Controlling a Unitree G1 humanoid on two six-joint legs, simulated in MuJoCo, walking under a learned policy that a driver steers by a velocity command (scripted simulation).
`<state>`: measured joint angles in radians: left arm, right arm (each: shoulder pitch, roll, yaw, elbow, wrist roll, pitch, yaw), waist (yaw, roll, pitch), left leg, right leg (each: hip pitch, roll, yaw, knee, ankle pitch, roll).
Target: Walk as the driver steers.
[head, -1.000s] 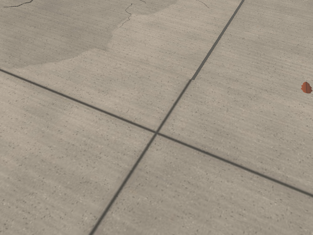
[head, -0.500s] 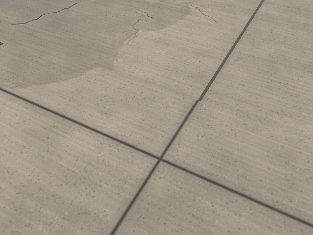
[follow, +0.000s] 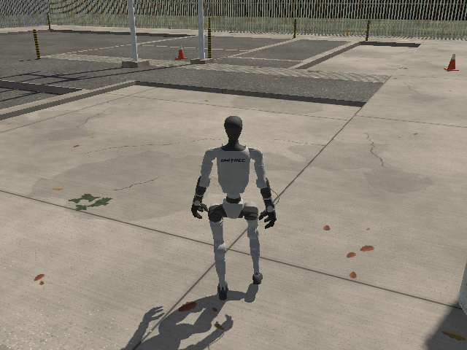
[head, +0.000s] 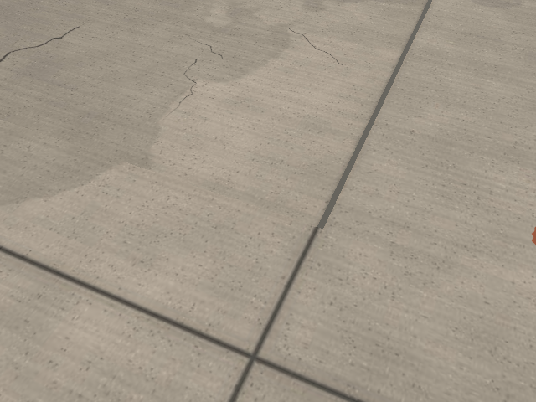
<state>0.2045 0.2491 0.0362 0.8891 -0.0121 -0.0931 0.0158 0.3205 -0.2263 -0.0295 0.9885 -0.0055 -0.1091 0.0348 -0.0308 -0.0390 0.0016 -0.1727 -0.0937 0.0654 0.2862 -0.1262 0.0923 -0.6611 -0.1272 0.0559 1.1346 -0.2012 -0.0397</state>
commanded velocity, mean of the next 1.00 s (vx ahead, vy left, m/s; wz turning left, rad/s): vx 0.50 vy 0.00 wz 0.00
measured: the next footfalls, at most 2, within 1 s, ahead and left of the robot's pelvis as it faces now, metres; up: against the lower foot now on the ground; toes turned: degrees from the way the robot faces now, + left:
right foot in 0.30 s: +0.34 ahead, -0.17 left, +0.00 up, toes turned -2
left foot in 0.86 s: +0.68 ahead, +0.08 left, +0.00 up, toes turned +3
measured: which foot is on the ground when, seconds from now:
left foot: down 0.00-0.32, up 0.34-0.84, down 0.86-1.00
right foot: up 0.00-0.28, down 0.30-0.88, up 0.90-1.00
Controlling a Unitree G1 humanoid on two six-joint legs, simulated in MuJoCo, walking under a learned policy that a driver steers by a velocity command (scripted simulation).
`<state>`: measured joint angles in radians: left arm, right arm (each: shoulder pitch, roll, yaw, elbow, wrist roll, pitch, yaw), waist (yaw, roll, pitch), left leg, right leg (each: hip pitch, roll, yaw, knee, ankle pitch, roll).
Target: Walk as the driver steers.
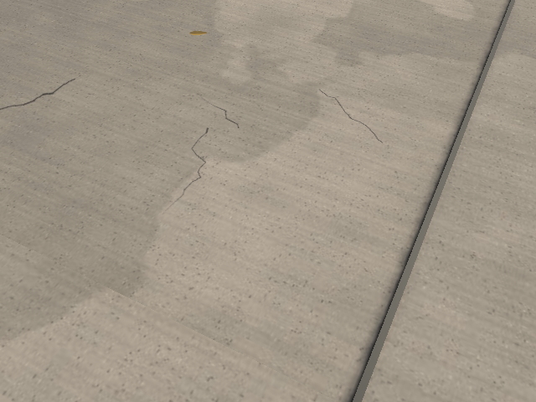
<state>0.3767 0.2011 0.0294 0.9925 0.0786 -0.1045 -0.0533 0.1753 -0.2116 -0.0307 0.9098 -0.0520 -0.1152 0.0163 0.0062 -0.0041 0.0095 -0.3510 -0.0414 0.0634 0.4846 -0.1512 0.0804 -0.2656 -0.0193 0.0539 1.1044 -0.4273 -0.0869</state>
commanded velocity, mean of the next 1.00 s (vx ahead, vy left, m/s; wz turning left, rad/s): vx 0.31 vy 0.00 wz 0.00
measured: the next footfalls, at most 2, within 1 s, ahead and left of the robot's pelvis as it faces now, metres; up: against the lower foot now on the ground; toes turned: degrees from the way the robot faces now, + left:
right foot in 0.38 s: +0.38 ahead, -0.11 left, +0.00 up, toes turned +0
left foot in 0.76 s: +0.26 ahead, +0.10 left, +0.00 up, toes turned +5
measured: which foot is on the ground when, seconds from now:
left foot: down 0.00-0.42, up 0.44-0.74, down 0.76-1.00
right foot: up 0.00-0.36, down 0.38-0.76, up 0.78-1.00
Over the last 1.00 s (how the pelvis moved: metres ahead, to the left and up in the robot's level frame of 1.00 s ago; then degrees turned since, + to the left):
0.57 0.00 -0.01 1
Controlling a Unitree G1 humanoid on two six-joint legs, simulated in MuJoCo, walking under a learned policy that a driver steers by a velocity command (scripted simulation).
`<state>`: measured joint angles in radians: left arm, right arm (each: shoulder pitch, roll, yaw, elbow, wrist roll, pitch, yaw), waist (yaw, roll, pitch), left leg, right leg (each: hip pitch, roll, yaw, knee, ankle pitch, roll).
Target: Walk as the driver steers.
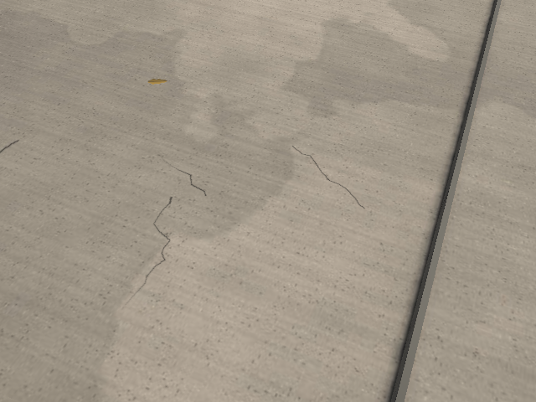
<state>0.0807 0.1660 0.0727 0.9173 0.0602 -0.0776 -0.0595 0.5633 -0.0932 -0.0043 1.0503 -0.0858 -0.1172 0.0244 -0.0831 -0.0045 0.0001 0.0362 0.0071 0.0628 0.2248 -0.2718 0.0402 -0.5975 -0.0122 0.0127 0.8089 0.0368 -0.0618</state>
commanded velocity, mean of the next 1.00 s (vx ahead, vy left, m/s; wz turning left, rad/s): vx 0.38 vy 0.00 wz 0.21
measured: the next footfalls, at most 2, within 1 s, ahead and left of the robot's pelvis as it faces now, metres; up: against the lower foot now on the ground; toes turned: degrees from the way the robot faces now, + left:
right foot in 0.16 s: +0.19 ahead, -0.14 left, +0.00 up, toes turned +0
left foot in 0.62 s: +0.46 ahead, +0.11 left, -0.10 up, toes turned +18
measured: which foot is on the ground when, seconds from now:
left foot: down 0.00-0.22, up 0.24-0.60, down 0.62-1.00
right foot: up 0.00-0.14, down 0.16-0.60, up 0.62-1.00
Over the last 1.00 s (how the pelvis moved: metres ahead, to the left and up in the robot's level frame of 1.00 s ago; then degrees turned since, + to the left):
0.32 0.01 0.01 1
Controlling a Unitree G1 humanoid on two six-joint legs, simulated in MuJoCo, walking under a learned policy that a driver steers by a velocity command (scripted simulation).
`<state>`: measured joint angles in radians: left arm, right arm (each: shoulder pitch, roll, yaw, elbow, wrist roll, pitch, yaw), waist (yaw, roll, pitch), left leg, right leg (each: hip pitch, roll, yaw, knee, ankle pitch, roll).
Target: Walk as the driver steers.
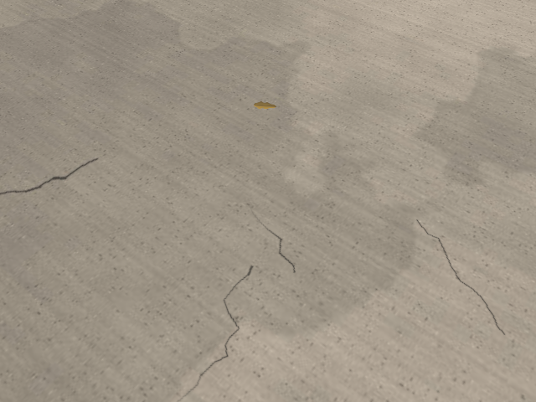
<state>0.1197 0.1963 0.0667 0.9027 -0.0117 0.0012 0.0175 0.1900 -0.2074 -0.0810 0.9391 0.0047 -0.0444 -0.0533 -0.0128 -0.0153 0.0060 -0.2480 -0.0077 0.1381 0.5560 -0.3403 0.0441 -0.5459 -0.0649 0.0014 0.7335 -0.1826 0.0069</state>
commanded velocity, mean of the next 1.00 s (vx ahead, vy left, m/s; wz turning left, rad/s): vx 0.05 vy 0.00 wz -0.55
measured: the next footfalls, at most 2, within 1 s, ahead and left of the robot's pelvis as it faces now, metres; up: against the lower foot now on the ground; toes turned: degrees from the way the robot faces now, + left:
right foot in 0.04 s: +0.12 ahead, -0.13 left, +0.00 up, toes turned -4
left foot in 0.52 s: +0.18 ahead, +0.08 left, +0.00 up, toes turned -22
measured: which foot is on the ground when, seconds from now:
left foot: down 0.00-0.06, up 0.08-0.50, down 0.52-0.94, up 0.96-1.00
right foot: up 0.00-0.02, down 0.04-0.52, up 0.54-0.92, down 0.94-1.00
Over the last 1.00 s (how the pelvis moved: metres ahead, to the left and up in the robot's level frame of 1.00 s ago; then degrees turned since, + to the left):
0.47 0.01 -0.12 11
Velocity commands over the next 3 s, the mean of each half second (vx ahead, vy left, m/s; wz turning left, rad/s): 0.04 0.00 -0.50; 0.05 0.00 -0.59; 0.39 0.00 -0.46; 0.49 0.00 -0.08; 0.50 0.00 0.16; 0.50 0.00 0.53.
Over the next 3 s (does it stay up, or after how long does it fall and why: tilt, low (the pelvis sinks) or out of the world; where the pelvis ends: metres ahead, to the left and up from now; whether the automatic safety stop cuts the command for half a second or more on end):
stays up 0.90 -0.75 0.00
